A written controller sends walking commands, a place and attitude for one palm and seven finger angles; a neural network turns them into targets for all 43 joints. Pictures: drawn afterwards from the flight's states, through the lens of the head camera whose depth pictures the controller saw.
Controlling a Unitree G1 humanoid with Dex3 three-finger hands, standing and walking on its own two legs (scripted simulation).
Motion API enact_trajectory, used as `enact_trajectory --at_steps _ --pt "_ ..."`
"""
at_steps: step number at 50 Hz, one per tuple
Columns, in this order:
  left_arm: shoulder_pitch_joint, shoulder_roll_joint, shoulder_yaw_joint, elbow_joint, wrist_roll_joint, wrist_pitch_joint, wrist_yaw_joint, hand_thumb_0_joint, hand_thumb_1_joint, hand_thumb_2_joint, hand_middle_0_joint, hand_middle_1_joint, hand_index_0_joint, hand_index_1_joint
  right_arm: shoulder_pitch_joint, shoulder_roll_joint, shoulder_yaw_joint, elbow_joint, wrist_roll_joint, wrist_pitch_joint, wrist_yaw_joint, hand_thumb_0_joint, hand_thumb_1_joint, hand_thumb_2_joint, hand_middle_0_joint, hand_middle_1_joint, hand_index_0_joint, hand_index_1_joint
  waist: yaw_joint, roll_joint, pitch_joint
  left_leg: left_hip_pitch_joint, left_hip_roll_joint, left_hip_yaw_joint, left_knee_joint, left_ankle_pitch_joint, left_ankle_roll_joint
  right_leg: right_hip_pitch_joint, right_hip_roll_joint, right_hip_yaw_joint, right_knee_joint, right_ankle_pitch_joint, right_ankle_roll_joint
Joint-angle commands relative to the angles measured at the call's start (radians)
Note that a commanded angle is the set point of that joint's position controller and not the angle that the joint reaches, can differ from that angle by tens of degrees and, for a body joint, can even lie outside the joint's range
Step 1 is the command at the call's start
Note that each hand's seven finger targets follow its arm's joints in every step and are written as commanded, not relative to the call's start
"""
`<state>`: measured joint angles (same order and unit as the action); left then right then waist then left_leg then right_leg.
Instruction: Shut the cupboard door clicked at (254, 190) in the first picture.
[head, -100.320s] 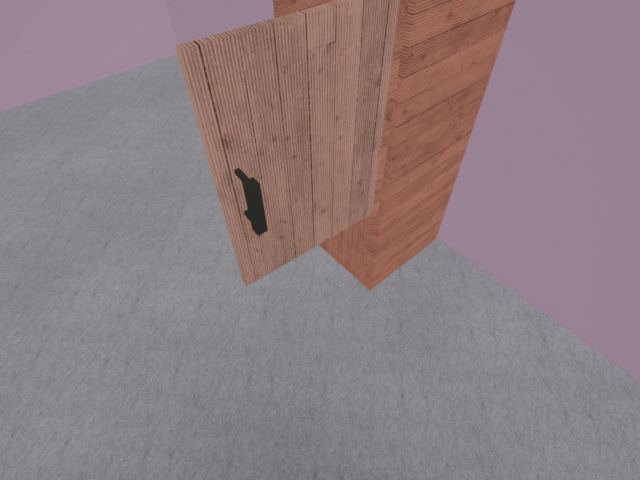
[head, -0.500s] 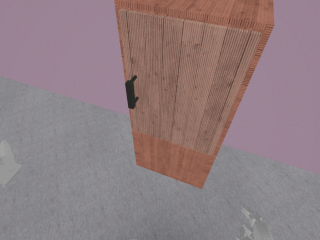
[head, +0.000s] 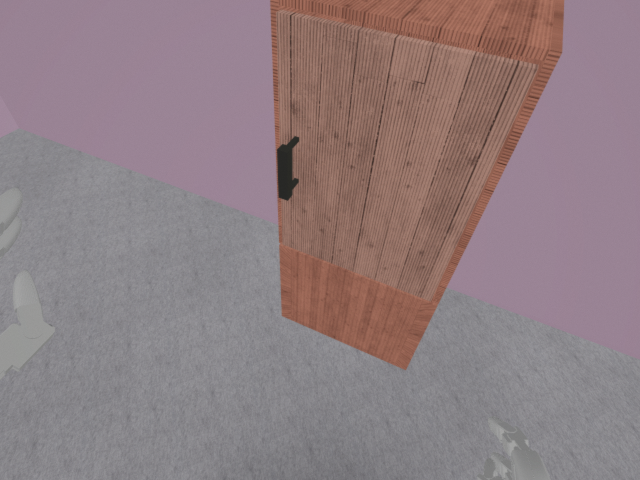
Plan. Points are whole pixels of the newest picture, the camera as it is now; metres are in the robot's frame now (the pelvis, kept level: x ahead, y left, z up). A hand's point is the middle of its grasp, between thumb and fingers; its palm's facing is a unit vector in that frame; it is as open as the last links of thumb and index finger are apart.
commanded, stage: step back with the hand held close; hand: left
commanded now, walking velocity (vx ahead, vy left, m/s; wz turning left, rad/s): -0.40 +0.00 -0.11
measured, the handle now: (290, 168) +0.73 +0.12 -0.04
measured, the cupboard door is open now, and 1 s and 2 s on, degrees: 0 0 0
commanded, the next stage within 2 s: stop stepping back and stand still in 0.06 s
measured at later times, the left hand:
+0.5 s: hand (25, 417) +0.13 +0.23 +0.18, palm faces +0.34 -0.82 -0.46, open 7.4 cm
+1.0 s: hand (20, 398) +0.14 +0.25 +0.17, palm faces +0.40 -0.80 -0.44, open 7.4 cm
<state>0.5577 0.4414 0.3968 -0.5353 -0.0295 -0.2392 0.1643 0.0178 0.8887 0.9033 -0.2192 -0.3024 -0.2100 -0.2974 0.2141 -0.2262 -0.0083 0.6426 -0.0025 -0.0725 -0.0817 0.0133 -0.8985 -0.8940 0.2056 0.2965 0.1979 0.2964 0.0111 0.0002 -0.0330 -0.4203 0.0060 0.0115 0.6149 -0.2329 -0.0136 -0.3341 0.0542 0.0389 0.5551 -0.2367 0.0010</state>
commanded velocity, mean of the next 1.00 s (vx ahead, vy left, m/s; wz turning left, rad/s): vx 0.01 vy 0.01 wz -0.02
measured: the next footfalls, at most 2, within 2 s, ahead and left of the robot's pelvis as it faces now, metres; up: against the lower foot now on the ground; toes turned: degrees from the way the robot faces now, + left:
right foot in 0.32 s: -0.16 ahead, -0.10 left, +0.00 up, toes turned -5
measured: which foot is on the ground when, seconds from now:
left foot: down 0.00-1.00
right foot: down 0.00-0.04, up 0.06-0.30, down 0.32-1.00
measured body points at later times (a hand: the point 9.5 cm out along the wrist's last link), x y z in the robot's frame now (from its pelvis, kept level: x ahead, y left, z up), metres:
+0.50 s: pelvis -0.09 -0.01 -0.01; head -0.11 +0.01 +0.44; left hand +0.10 +0.28 +0.20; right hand +0.03 -0.26 -0.10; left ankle +0.07 +0.09 -0.73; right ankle -0.24 -0.10 -0.73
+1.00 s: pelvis -0.08 -0.01 +0.00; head -0.09 -0.01 +0.45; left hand +0.12 +0.29 +0.19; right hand +0.06 -0.25 -0.10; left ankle +0.05 +0.09 -0.73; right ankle -0.20 -0.09 -0.73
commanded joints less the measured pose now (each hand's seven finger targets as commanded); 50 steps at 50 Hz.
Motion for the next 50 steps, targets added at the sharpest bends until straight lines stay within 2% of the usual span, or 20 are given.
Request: enact_trajectory --at_steps 1,3,5,10,12,14,16,19,22,26,28,30,32,34,35,38,41,44,47,50 --pt "-0.112 0.209 0.172 -0.121 -0.008 -0.058 0.02 0.0 0.9 0.9 -0.2 -0.3 -0.2 -0.3 -0.107 -0.136 -0.054 -0.165 0.016 -0.044 -0.029 0.0 -0.9 -0.9 0.2 0.3 0.2 0.3 -0.011 0.118 -0.067 0.024 0.15 -0.112 -0.272 0.134 0.062 0.097 -0.006 0.031 -0.034 0.156 0.021" --pt "-0.098 0.171 0.179 -0.107 -0.011 -0.062 -0.001 0.0 0.9 0.9 -0.2 -0.3 -0.2 -0.3 -0.114 -0.145 -0.062 -0.184 0.0 -0.053 -0.024 0.0 -0.9 -0.9 0.2 0.3 0.2 0.3 -0.003 0.268 -0.1 -0.239 0.307 -0.28 -0.473 -0.239 0.148 0.302 0.054 -0.011 0.267 -0.028 0.029" --pt "-0.124 0.153 0.165 -0.145 -0.001 -0.055 -0.012 0.0 0.9 0.9 -0.2 -0.3 -0.2 -0.3 -0.131 -0.133 -0.066 -0.184 -0.01 -0.062 -0.011 0.0 -0.9 -0.9 0.2 0.3 0.2 0.3 -0.001 0.209 -0.072 -0.303 0.352 -0.298 -0.483 -0.372 0.186 0.283 0.054 0.018 0.425 -0.12 0.022" --pt "-0.08 0.114 0.102 -0.24 -0.035 -0.045 -0.009 0.0 0.9 0.9 -0.2 -0.3 -0.2 -0.3 -0.092 -0.105 -0.044 -0.166 -0.008 -0.105 0.017 0.0 -0.9 -0.9 0.2 0.3 0.2 0.3 -0.004 0.251 -0.139 0.122 0.229 -0.166 -0.441 -0.206 0.084 0.086 0.035 -0.072 0.078 -0.291 -0.003" --pt "-0.089 0.141 0.114 -0.265 -0.038 -0.042 -0.005 0.0 0.9 0.9 -0.2 -0.3 -0.2 -0.3 -0.078 -0.109 -0.032 -0.157 -0.009 -0.11 0.016 0.0 -0.9 -0.9 0.2 0.3 0.2 0.3 -0.007 0.253 -0.14 0.19 0.164 -0.116 -0.407 -0.208 0.023 0.131 0.036 -0.102 -0.191 -0.205 -0.023" --pt "-0.053 0.218 0.192 -0.254 -0.032 -0.036 0.003 0.0 0.9 0.9 -0.2 -0.3 -0.2 -0.3 -0.059 -0.103 -0.031 -0.145 -0.017 -0.095 0.012 0.0 -0.9 -0.9 0.2 0.3 0.2 0.3 -0.016 0.147 -0.18 0.255 0.072 -0.008 -0.217 -0.078 -0.018 0.095 -0.073 -0.009 -0.298 -0.118 -0.082" --pt "-0.101 0.252 0.232 -0.239 -0.05 -0.034 0.016 0.0 0.9 0.9 -0.2 -0.3 -0.2 -0.3 -0.079 -0.088 -0.016 -0.152 -0.024 -0.083 0.002 0.0 -0.9 -0.9 0.2 0.3 0.2 0.3 -0.013 0.063 -0.197 0.306 0.067 0.015 -0.084 0.051 -0.007 0.024 -0.187 0.067 -0.288 0.03 -0.105" --pt "-0.056 0.231 0.213 -0.195 -0.06 0.01 0.011 0.0 0.9 0.9 -0.2 -0.3 -0.2 -0.3 -0.087 -0.095 -0.028 -0.17 0.013 -0.078 -0.009 0.0 -0.9 -0.9 0.2 0.3 0.2 0.3 -0.023 -0.057 -0.193 0.379 0.044 0.023 -0.039 0.123 0.019 0.008 -0.142 -0.005 -0.211 0.101 -0.048" --pt "-0.027 0.211 0.191 -0.163 -0.061 0.019 0.006 0.0 0.9 0.9 -0.2 -0.3 -0.2 -0.3 -0.105 -0.092 -0.012 -0.169 0.009 -0.049 -0.014 0.0 -0.9 -0.9 0.2 0.3 0.2 0.3 -0.037 0.06 -0.021 0.318 0.057 0.011 -0.063 0.012 0.013 -0.111 -0.147 -0.002 -0.267 -0.188 -0.07" --pt "-0.153 0.211 0.157 -0.078 -0.038 0.0 0.011 0.0 0.9 0.9 -0.2 -0.3 -0.2 -0.3 -0.098 -0.1 -0.017 -0.13 0.001 -0.047 -0.021 0.0 -0.9 -0.9 0.2 0.3 0.2 0.3 -0.043 -0.089 0.183 0.182 0.054 0.015 0.114 0.008 0.003 -0.21 -0.247 0.093 -0.362 -0.298 -0.131" --pt "-0.204 0.206 0.139 -0.039 -0.026 -0.018 0.011 0.0 0.9 0.9 -0.2 -0.3 -0.2 -0.3 -0.087 -0.106 -0.02 -0.119 0.006 -0.062 -0.02 0.0 -0.9 -0.9 0.2 0.3 0.2 0.3 -0.045 -0.083 0.21 0.155 0.056 0.023 0.05 0.051 0.018 -0.123 -0.23 0.048 -0.286 -0.042 -0.106" --pt "-0.217 0.205 0.136 -0.037 -0.025 -0.033 0.008 0.0 0.9 0.9 -0.2 -0.3 -0.2 -0.3 -0.06 -0.115 -0.028 -0.109 0.013 -0.079 -0.025 0.0 -0.9 -0.9 0.2 0.3 0.2 0.3 -0.062 0.043 0.143 0.277 0.044 -0.007 -0.057 0.137 0.037 -0.089 -0.164 -0.051 -0.094 0.151 -0.044" --pt "-0.188 0.206 0.157 -0.121 -0.028 -0.042 0.007 0.0 0.9 0.9 -0.2 -0.3 -0.2 -0.3 -0.06 -0.125 -0.031 -0.129 0.005 -0.097 -0.019 0.0 -0.9 -0.9 0.2 0.3 0.2 0.3 -0.035 0.286 0.005 0.281 0.162 -0.258 -0.276 0.12 0.096 -0.004 -0.017 -0.091 0.142 -0.073 0.005" --pt "-0.147 0.242 0.204 -0.178 -0.036 -0.056 0.007 0.0 0.9 0.9 -0.2 -0.3 -0.2 -0.3 -0.081 -0.117 -0.038 -0.143 -0.007 -0.119 -0.011 0.0 -0.9 -0.9 0.2 0.3 0.2 0.3 -0.002 0.175 -0.021 0.138 0.228 -0.343 -0.453 -0.276 0.104 0.092 -0.003 -0.049 0.137 -0.316 -0.01" --pt "-0.1 0.225 0.216 -0.195 -0.039 -0.054 0.009 0.0 0.9 0.9 -0.2 -0.3 -0.2 -0.3 -0.08 -0.113 -0.038 -0.155 -0.007 -0.113 -0.007 0.0 -0.9 -0.9 0.2 0.3 0.2 0.3 0.008 0.151 -0.019 0.063 0.205 -0.271 -0.47 -0.354 0.068 0.16 0.003 -0.083 0.028 -0.317 -0.025" --pt "0.061 0.203 0.234 -0.208 -0.052 -0.045 0.002 0.0 0.9 0.9 -0.2 -0.3 -0.2 -0.3 -0.051 -0.094 -0.037 -0.181 -0.002 -0.092 0.004 0.0 -0.9 -0.9 0.2 0.3 0.2 0.3 -0.017 0.154 -0.113 0.113 0.047 -0.017 -0.234 -0.183 -0.029 0.175 -0.06 -0.037 -0.207 -0.247 -0.061" --pt "0.094 0.2 0.233 -0.189 -0.067 -0.022 0.009 0.0 0.9 0.9 -0.2 -0.3 -0.2 -0.3 -0.03 -0.077 -0.035 -0.151 0.004 -0.063 0.006 0.0 -0.9 -0.9 0.2 0.3 0.2 0.3 -0.03 -0.095 -0.047 0.174 0.041 0.0 0.044 0.033 -0.005 -0.013 -0.239 0.154 -0.281 -0.087 -0.139" --pt "-0.05 0.178 0.182 -0.1 -0.049 -0.004 0.017 0.0 0.9 0.9 -0.2 -0.3 -0.2 -0.3 -0.02 -0.098 -0.026 -0.129 0.007 -0.071 -0.018 0.0 -0.9 -0.9 0.2 0.3 0.2 0.3 -0.044 0.004 -0.068 0.261 0.069 -0.004 -0.075 0.289 0.026 0.066 -0.147 0.031 -0.132 0.302 -0.03" --pt "-0.144 0.153 0.122 -0.015 -0.037 0.006 0.011 0.0 0.9 0.9 -0.2 -0.3 -0.2 -0.3 -0.037 -0.11 -0.025 -0.131 0.011 -0.083 -0.036 0.0 -0.9 -0.9 0.2 0.3 0.2 0.3 -0.041 0.132 -0.044 0.345 0.14 -0.113 -0.187 0.204 0.075 -0.004 -0.053 -0.031 -0.074 0.044 0.024" --pt "-0.196 0.15 0.099 -0.064 -0.026 0.003 0.003 0.0 0.9 0.9 -0.2 -0.3 -0.2 -0.3 -0.077 -0.095 -0.015 -0.15 0.011 -0.086 -0.033 0.0 -0.9 -0.9 0.2 0.3 0.2 0.3 -0.022 0.068 0.02 0.219 0.121 -0.117 -0.284 -0.093 0.056 0.045 -0.056 -0.02 -0.205 -0.128 0.003"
